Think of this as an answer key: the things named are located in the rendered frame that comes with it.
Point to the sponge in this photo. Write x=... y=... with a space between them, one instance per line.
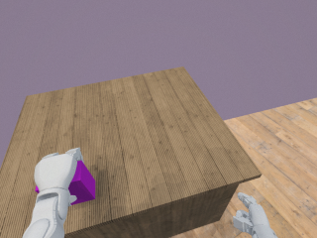
x=82 y=184

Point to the table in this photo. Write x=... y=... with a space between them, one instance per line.
x=163 y=160

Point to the left robot hand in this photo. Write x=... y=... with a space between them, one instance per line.
x=57 y=171

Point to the robot right forearm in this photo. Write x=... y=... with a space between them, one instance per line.
x=263 y=231

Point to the right robot hand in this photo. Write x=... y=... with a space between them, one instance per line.
x=245 y=221

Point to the robot left forearm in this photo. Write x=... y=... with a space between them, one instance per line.
x=49 y=214

